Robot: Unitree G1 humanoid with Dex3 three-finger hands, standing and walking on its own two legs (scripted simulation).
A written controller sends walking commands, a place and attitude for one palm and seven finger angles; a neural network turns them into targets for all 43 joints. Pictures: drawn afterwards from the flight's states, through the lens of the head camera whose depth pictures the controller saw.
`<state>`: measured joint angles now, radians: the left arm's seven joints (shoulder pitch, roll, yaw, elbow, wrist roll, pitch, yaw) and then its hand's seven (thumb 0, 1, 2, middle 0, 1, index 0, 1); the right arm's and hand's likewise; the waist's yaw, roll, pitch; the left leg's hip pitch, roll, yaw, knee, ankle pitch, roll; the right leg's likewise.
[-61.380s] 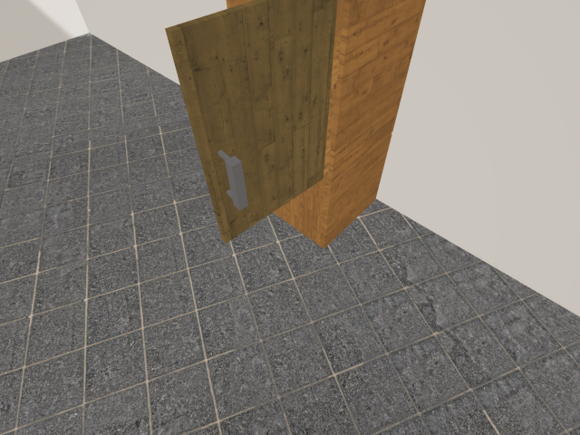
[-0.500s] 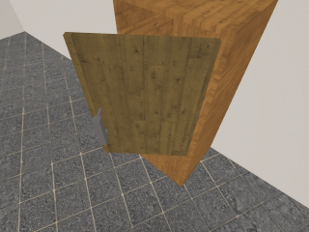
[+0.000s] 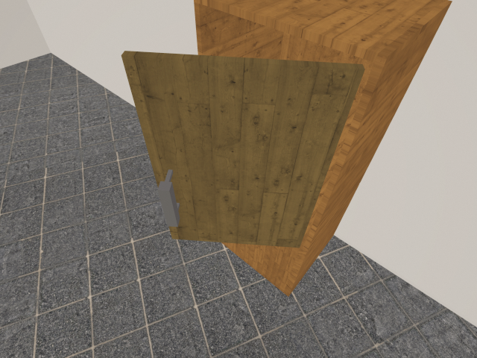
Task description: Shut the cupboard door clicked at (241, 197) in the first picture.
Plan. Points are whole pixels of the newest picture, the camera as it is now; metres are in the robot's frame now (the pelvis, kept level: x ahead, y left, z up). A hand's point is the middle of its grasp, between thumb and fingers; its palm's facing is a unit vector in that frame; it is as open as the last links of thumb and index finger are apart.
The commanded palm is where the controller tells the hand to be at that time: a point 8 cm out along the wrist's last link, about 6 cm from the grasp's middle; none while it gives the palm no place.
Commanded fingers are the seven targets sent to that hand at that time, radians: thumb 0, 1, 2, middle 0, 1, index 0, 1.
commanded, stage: look again from close up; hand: left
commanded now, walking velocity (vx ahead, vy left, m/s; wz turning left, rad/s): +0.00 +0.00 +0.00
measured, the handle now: (171, 198) +0.48 +0.20 -0.09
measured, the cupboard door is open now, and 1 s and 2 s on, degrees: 37 37 37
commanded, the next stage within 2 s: shuffle to correct the standing spot in 0.26 s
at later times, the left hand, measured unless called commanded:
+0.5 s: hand out of the picture -0.02 +0.27 -0.16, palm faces -0.01 -0.95 -0.30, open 7.4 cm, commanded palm none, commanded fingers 0.00 0.90 0.90 -0.20 -0.30 -0.20 -0.30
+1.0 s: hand out of the picture -0.07 +0.17 -0.18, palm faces +0.07 -0.99 -0.11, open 7.4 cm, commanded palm none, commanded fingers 0.00 0.90 0.90 -0.20 -0.30 -0.20 -0.30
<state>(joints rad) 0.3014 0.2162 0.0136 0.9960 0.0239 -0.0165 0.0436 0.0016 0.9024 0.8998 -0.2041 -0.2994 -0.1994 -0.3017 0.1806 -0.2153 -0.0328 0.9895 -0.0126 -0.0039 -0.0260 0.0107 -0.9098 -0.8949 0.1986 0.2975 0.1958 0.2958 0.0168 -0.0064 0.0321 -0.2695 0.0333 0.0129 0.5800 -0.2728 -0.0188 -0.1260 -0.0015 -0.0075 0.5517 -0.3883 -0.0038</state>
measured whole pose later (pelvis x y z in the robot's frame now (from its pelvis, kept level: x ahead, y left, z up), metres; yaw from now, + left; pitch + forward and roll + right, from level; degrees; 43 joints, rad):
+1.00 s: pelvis +0.01 +0.03 -0.01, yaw -1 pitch +0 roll -1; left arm 0.48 0.11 0.02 1.11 0.02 -0.02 0.02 0.00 0.90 0.90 -0.20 -0.30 -0.20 -0.30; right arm 0.34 -0.10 -0.03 1.12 -0.01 -0.01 -0.02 0.01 -0.91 -0.89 0.20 0.30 0.20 0.30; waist 0.01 -0.03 0.01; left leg -0.32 0.01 0.04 0.66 -0.34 0.02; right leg -0.16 -0.03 0.02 0.59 -0.42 0.03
